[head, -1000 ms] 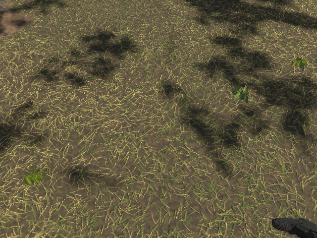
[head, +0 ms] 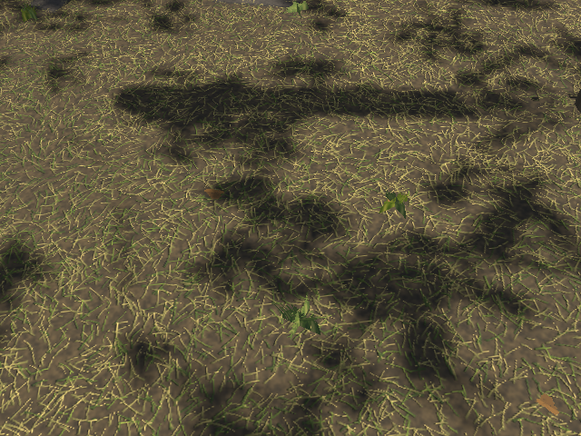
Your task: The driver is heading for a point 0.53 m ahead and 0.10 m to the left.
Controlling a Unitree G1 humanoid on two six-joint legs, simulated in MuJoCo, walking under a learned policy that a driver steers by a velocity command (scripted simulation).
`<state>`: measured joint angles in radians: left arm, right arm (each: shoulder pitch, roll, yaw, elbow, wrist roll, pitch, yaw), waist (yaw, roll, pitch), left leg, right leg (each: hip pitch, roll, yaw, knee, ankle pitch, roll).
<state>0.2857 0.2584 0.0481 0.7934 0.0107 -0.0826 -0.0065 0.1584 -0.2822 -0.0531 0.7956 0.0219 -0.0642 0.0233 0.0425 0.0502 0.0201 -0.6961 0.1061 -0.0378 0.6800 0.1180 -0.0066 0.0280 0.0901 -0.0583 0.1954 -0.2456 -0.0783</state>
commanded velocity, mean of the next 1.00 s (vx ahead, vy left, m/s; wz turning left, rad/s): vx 0.35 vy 0.00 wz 0.31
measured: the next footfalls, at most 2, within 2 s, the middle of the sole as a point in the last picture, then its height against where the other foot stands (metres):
left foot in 0.16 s outside the picture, level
right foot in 0.60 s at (329, 392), level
